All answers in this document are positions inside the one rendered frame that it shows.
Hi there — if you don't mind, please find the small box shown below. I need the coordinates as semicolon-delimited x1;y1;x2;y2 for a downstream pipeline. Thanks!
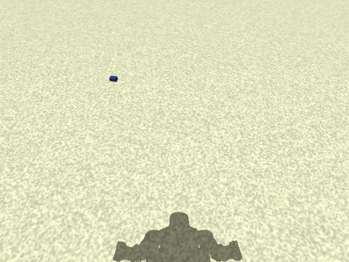
109;76;118;82

